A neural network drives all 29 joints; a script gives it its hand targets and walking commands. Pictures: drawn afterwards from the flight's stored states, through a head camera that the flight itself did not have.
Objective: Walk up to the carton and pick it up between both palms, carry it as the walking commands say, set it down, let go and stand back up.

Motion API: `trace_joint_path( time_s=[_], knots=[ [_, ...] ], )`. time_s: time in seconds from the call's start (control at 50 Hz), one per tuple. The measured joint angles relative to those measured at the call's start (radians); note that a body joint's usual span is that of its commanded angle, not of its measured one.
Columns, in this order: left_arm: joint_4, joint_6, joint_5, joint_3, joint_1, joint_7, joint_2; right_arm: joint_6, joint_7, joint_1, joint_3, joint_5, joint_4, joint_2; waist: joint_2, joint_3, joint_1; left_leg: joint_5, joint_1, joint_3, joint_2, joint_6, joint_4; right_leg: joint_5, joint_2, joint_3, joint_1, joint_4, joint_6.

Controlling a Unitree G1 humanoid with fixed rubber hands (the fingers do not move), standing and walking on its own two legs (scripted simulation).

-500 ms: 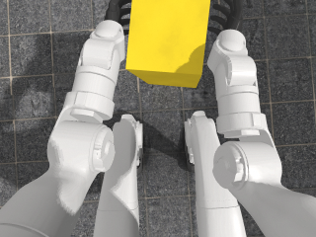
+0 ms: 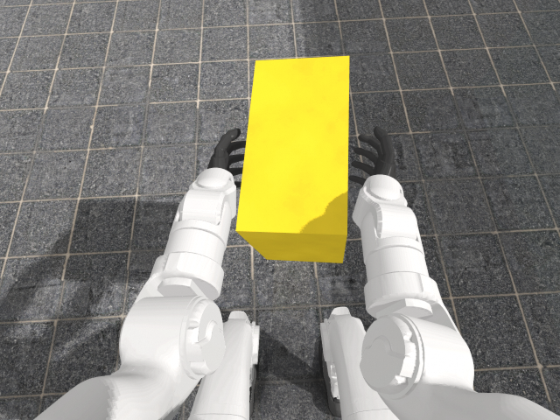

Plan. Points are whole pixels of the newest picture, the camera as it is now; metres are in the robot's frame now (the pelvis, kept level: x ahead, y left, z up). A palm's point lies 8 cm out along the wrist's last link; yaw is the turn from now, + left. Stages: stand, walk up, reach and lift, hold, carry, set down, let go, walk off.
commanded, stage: reach and lift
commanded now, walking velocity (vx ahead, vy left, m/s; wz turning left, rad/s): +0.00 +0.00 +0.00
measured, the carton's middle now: (302, 170) +0.49 -0.03 -0.08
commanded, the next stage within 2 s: none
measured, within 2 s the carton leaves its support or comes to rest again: neither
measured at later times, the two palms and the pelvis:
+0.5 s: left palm (216, 163) +0.43 +0.09 +0.06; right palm (403, 170) +0.41 -0.14 +0.06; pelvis +0.04 +0.00 +0.07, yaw +1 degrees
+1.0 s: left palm (191, 147) +0.40 +0.10 +0.14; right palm (428, 145) +0.39 -0.13 +0.15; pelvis +0.05 +0.00 +0.12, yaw +1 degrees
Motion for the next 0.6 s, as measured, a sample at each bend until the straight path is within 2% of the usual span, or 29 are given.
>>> trace_joint_path(
  time_s=[0.12, 0.28, 0.52, 0.6],
  knots=[
    [0.0, -0.034, 0.016, 0.001, 0.066, 0.0, -0.029, -0.026, 0.05, 0.095, 0.007, -0.016, -0.006, 0.003, 0.001, -0.023, 0.0, 0.03, 0.077, -0.008, 0.0, 0.002, -0.118, 0.028, 0.0, 0.0, 0.082, -0.122, -0.002],
    [-0.043, -0.084, 0.016, -0.013, 0.189, -0.002, -0.074, -0.033, 0.051, 0.245, 0.087, -0.016, -0.076, 0.016, 0.001, -0.044, 0.0, 0.04, 0.188, -0.016, 0.002, 0.004, -0.212, 0.038, 0.0, 0.0, 0.197, -0.22, -0.002],
    [-0.049, -0.093, 0.016, -0.013, 0.238, 0.005, -0.091, -0.029, 0.05, 0.279, 0.078, -0.016, -0.079, 0.03, 0.002, -0.044, 0.0, 0.065, 0.372, -0.02, 0.004, 0.004, -0.334, 0.058, -0.004, 0.0, 0.377, -0.333, -0.007],
    [-0.048, -0.084, 0.016, -0.013, 0.256, 0.004, -0.092, -0.008, 0.065, 0.291, 0.086, -0.016, -0.079, 0.027, 0.002, -0.044, 0.0, 0.08, 0.431, -0.021, 0.006, 0.004, -0.385, 0.072, -0.004, 0.0, 0.435, -0.381, -0.009]
  ],
)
